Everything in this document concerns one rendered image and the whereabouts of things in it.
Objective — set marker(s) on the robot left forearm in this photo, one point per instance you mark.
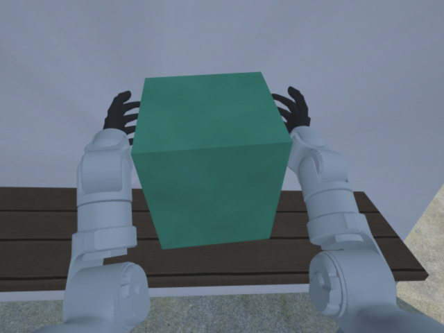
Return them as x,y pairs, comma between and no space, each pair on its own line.
104,197

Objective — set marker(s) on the robot right hand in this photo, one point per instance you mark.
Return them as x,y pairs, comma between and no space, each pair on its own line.
299,110

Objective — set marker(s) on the table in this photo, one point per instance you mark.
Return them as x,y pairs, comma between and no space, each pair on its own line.
37,224

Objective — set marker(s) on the robot right forearm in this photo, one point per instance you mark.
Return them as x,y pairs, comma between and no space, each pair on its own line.
334,219

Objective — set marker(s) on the carton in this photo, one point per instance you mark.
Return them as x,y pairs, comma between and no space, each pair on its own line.
211,152

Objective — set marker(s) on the left robot upper arm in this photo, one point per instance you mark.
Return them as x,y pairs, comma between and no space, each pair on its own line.
110,298

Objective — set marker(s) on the right robot upper arm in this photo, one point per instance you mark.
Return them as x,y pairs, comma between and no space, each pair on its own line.
356,289

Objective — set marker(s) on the robot left hand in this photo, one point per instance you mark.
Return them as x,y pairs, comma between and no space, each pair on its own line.
116,111

